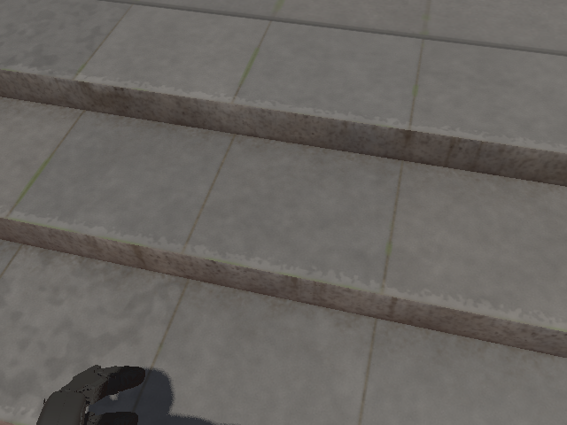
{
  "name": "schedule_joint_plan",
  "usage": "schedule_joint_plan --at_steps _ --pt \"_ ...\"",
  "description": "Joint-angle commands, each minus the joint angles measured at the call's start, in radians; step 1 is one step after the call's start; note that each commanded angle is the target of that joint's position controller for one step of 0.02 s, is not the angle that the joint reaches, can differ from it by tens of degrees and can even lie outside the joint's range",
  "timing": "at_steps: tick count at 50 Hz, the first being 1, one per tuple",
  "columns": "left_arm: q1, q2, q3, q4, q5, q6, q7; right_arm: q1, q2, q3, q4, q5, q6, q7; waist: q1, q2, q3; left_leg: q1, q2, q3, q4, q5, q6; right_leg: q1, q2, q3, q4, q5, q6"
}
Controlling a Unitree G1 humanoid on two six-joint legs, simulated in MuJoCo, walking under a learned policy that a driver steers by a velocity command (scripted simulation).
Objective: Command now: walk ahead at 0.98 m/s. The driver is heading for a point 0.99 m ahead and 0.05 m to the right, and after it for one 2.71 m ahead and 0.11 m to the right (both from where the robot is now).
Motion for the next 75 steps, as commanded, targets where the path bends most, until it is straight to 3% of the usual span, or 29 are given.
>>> schedule_joint_plan --at_steps 1,2,5,8,11,14,16,18,19,20,23,27,31,37,38,39,40,43,44,49,53,55,56,58,59,61,66,74,75 --pt "0.991 0.130 0.082 0.272 -0.006 0.035 0.026 -0.652 -0.203 -0.042 -0.252 0.065 -0.091 0.003 0.568 -0.007 -0.257 -0.665 0.088 -0.088 0.507 1.099 0.136 1.188 -0.029 -0.096 -0.411 0.469 -0.049" --pt "1.031 0.126 0.080 0.312 0.013 0.019 0.021 -0.655 -0.113 -0.017 -0.285 0.080 -0.064 0.025 0.551 -0.214 -0.212 -0.631 -0.078 -0.055 1.083 0.505 0.125 1.112 -0.029 -0.085 -0.735 0.525 -0.130" --pt "0.610 -0.018 -0.005 0.279 0.052 -0.034 -0.026 -0.323 0.163 0.066 -0.407 0.056 -0.025 0.021 -0.023 0.010 -0.086 -1.135 -0.109 -0.406 1.619 0.055 0.205 1.039 -0.228 0.270 -0.534 0.899 -0.077" --pt "0.470 0.031 -0.008 0.264 0.023 -0.074 -0.006 -0.373 0.078 0.087 -0.457 -0.009 0.023 0.030 -0.083 0.056 0.068 -1.349 -0.045 -0.327 1.661 0.026 0.132 0.723 -0.306 0.421 -0.885 0.030 -0.090" --pt "0.483 0.019 -0.042 0.339 0.002 -0.127 0.003 -0.626 0.048 0.111 -0.621 0.025 0.048 0.012 -0.103 0.009 0.241 -1.315 0.042 -0.176 1.345 -0.076 0.093 0.431 -0.212 0.210 -1.111 0.195 -0.080" --pt "0.457 0.035 -0.049 0.308 -0.073 -0.118 0.042 -0.529 0.032 0.131 -0.587 0.051 0.033 0.036 -0.135 0.155 -0.014 -0.420 0.043 0.020 0.757 0.276 0.086 0.211 -0.095 -0.025 -1.226 0.970 -0.102" --pt "0.516 0.287 0.021 0.283 -0.050 -0.143 0.031 -0.250 -0.048 0.084 -0.525 0.054 0.027 0.031 -0.251 -0.045 -0.269 -0.187 -0.043 -0.004 0.636 0.148 0.110 0.524 -0.203 0.009 -0.819 1.764 -0.117" --pt "0.389 0.295 0.076 0.244 -0.020 -0.134 0.012 0.067 -0.176 0.007 -0.410 0.044 0.039 0.006 -0.414 -0.111 -0.424 0.025 -0.018 -0.216 0.344 0.110 0.183 0.590 -0.156 0.056 -0.148 1.518 -0.071" --pt "0.383 0.055 0.035 0.175 -0.026 -0.147 -0.020 0.107 -0.297 -0.031 -0.332 0.021 0.030 -0.003 -0.294 0.303 -0.416 0.168 0.244 -0.724 0.070 0.231 0.283 0.226 0.128 0.086 0.449 0.164 0.000" --pt "0.461 0.013 0.021 0.089 -0.018 -0.150 -0.023 -0.009 -0.264 -0.038 -0.339 0.016 0.033 0.004 -0.193 0.256 -0.488 0.224 0.347 -1.131 -0.155 0.178 0.294 0.010 0.124 0.242 0.679 0.159 -0.037" --pt "0.256 -0.162 -0.045 -0.032 0.037 -0.110 -0.002 -0.057 0.013 0.015 -0.178 0.020 0.003 0.025 -0.057 -0.060 -0.076 -0.110 0.276 -0.727 -0.139 0.243 0.221 -0.253 0.008 0.132 0.913 0.129 -0.075" --pt "0.138 -0.223 -0.090 -0.095 -0.015 -0.026 0.003 0.011 0.096 0.049 -0.054 0.009 -0.046 0.044 0.022 -0.018 0.069 -0.381 0.179 -0.268 -0.196 0.491 0.044 -0.375 0.014 0.107 0.823 0.007 -0.103" --pt "-0.058 -0.156 -0.120 -0.208 -0.037 -0.019 0.021 0.057 0.019 0.065 -0.058 0.052 -0.052 0.023 0.026 0.045 0.093 -0.536 0.128 -0.048 -0.440 0.921 -0.005 -0.153 0.020 -0.109 0.370 0.056 -0.065" --pt "0.570 0.143 0.002 0.026 -0.033 -0.021 -0.002 -0.175 -0.328 -0.046 -0.260 0.079 -0.070 -0.037 0.351 0.147 -0.363 -0.222 0.169 -0.048 0.704 1.797 -0.016 0.731 0.095 -0.057 -0.450 0.180 -0.181" --pt "0.449 0.158 0.029 0.066 -0.057 -0.028 0.007 -0.250 -0.173 -0.025 -0.319 0.036 -0.056 -0.010 0.223 -0.163 -0.211 -0.595 -0.045 -0.090 1.171 0.302 -0.038 0.822 0.055 0.183 -0.626 0.411 -0.234" --pt "0.344 0.226 0.039 0.036 -0.008 -0.029 0.012 -0.067 -0.017 0.024 -0.444 0.003 -0.063 -0.005 -0.009 -0.148 -0.299 -0.869 -0.043 -0.217 1.468 0.133 -0.060 0.973 -0.170 0.535 -0.526 1.187 -0.377" --pt "0.342 0.202 0.048 0.001 0.007 -0.018 0.021 -0.034 -0.048 0.026 -0.481 0.018 -0.063 0.003 0.008 -0.022 -0.474 -0.964 -0.047 -0.315 1.560 0.162 -0.032 1.077 -0.254 0.796 -0.704 0.720 -0.449" --pt "0.342 0.090 0.026 0.085 0.000 -0.027 0.028 -0.195 0.026 0.068 -0.545 -0.022 -0.017 -0.009 -0.086 0.157 -0.034 -1.166 0.013 -0.288 1.570 0.064 0.005 0.633 -0.115 0.547 -0.770 0.503 -0.274" --pt "0.442 -0.066 -0.039 0.239 0.081 -0.027 -0.050 -0.254 -0.044 0.085 -0.603 -0.050 0.014 0.017 -0.116 0.251 -0.097 -1.296 -0.005 -0.321 1.486 -0.046 0.029 0.677 -0.205 0.446 -0.683 1.054 -0.315" --pt "0.565 0.072 -0.006 0.290 0.113 -0.095 -0.029 -0.444 -0.023 0.104 -0.694 0.033 -0.035 -0.016 -0.118 0.047 -0.097 -1.076 -0.003 -0.207 1.121 -0.138 0.003 0.391 0.074 0.292 -0.716 0.536 -0.093" --pt "0.067 0.345 0.091 -0.028 -0.031 -0.115 -0.082 -0.180 -0.041 0.077 -0.582 0.028 0.073 0.099 -0.377 0.003 -0.137 0.051 -0.058 -0.103 0.533 0.531 -0.087 -0.203 0.034 0.247 -0.784 1.068 -0.060" --pt "0.340 0.110 0.048 -0.003 -0.001 -0.152 -0.094 0.278 -0.238 0.010 -0.371 0.006 0.056 0.064 -0.308 0.202 -0.439 0.376 0.155 -0.447 0.320 1.436 0.250 0.042 0.053 0.283 -0.147 0.852 0.143" --pt "0.695 -0.010 0.020 0.066 0.026 -0.127 -0.106 0.320 -0.250 0.015 -0.325 -0.020 0.052 0.082 -0.159 0.532 -0.786 0.442 0.512 -1.211 0.021 1.621 0.662 0.047 0.244 0.299 0.338 -0.239 0.236" --pt "0.448 0.107 0.050 0.011 -0.002 -0.031 -0.090 -0.142 -0.238 0.000 -0.375 0.022 0.035 0.062 -0.064 0.114 -0.291 -0.224 0.305 -1.017 -0.100 0.599 0.392 -0.057 0.118 0.199 0.554 0.009 0.176" --pt "0.369 0.117 0.035 0.000 0.049 -0.008 -0.044 -0.291 -0.098 0.041 -0.372 0.067 0.025 0.051 -0.034 0.046 -0.325 -0.355 0.203 -0.823 -0.088 0.302 0.299 0.009 0.037 0.174 0.437 0.039 0.143" --pt "0.299 0.036 -0.025 -0.058 0.101 -0.021 0.005 -0.356 -0.023 0.054 -0.329 0.063 -0.009 0.006 0.015 0.046 -0.235 -0.559 0.107 -0.651 -0.134 0.403 0.238 0.109 -0.039 0.142 0.287 -0.062 0.102" --pt "0.144 0.060 -0.035 -0.144 0.017 0.001 -0.016 -0.243 -0.180 -0.001 -0.332 0.026 -0.052 -0.010 -0.044 0.045 -0.184 -0.600 0.029 -0.579 -0.277 0.205 0.175 0.321 0.000 0.012 -0.148 -0.160 0.209" --pt "0.120 0.115 0.022 -0.180 -0.004 -0.016 0.007 -0.177 -0.165 -0.011 -0.425 0.057 -0.015 0.024 -0.054 0.150 -0.169 -0.392 0.118 -0.877 -0.176 0.209 0.203 0.587 -0.009 0.097 -0.788 0.200 0.045" --pt "0.127 0.121 0.027 -0.174 -0.052 0.006 0.045 -0.133 -0.162 -0.028 -0.413 0.125 0.054 0.008 -0.046 0.177 -0.209 -0.523 -0.019 -0.666 0.075 -0.033 0.088 0.741 -0.142 0.208 -0.835 0.264 -0.022"
Keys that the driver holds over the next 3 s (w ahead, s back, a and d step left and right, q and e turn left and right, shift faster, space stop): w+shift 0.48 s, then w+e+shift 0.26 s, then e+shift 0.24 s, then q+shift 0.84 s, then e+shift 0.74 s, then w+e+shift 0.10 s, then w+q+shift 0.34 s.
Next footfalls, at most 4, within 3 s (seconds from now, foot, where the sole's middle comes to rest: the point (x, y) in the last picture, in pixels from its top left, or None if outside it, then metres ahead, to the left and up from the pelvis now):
0.06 right None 0.15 -0.04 -0.75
0.36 left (265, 363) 0.55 0.11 -0.64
0.76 right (310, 201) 0.93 0.02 -0.54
1.08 left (288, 63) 1.34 0.09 -0.43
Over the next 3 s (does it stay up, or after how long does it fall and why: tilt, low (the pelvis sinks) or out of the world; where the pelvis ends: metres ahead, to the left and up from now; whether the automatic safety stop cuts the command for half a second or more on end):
stays up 1.37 0.04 0.33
